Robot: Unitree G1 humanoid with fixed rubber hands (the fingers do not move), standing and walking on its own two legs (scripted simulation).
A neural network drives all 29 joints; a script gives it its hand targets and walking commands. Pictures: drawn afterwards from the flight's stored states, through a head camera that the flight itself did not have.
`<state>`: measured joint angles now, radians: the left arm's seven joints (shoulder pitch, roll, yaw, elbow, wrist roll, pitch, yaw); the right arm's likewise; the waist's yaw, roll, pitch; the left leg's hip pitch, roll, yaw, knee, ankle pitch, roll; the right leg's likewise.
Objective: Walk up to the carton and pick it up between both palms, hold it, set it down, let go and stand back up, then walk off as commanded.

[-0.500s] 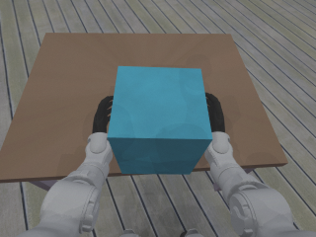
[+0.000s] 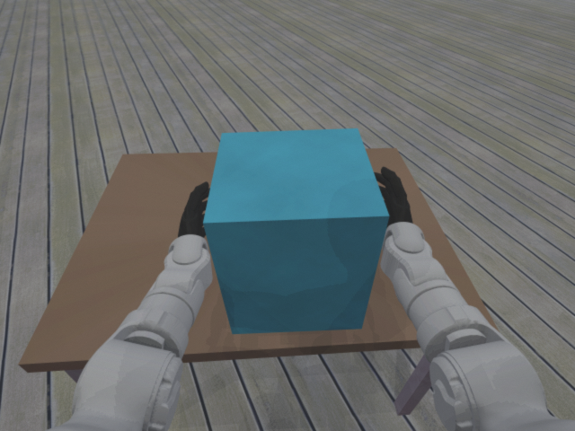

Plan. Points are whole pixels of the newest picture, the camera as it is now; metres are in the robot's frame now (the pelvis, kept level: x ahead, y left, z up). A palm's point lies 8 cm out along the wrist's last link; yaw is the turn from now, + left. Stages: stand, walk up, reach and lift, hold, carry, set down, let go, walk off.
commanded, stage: reach and lift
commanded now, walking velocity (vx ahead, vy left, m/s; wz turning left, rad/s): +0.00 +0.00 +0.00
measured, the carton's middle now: (293, 233) +0.42 +0.02 +0.08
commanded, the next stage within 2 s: hold in 1.68 s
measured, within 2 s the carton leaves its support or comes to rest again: neither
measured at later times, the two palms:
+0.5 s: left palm (203, 194) +0.41 +0.14 +0.17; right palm (421, 189) +0.42 -0.16 +0.18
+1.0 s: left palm (192, 190) +0.39 +0.15 +0.19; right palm (421, 182) +0.41 -0.15 +0.20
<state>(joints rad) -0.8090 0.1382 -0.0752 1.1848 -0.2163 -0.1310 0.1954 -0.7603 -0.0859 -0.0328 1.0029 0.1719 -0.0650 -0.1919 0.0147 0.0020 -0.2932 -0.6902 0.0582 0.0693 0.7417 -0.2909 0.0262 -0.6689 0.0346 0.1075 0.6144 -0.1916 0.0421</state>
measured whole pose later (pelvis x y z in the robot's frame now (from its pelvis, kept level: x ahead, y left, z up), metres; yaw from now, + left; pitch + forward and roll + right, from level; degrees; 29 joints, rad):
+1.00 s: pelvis +0.01 -0.02 +0.03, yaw +1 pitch +3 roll -1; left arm -0.72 0.05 0.18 0.66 0.14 0.43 0.13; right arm -0.76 -0.13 0.00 0.80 0.21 0.27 -0.20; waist 0.02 0.00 -0.18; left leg -0.31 0.05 0.07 0.45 -0.19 0.00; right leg -0.30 0.03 0.11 0.34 -0.09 0.04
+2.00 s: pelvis +0.01 -0.02 +0.03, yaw +1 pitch +1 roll -1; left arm -0.72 0.04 0.19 0.51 0.16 0.57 0.11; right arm -0.77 -0.12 -0.01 0.71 0.22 0.37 -0.20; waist -0.01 0.00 -0.18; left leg -0.27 0.05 0.07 0.44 -0.19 0.00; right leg -0.26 0.02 0.11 0.33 -0.09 0.04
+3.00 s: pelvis +0.02 -0.02 +0.03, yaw +1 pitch -1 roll -1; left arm -0.72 0.03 0.21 0.46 0.22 0.62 0.06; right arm -0.75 -0.11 -0.02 0.66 0.22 0.39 -0.21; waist -0.03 0.00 -0.15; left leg -0.22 0.04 0.07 0.41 -0.18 0.00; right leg -0.20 0.02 0.11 0.30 -0.09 0.04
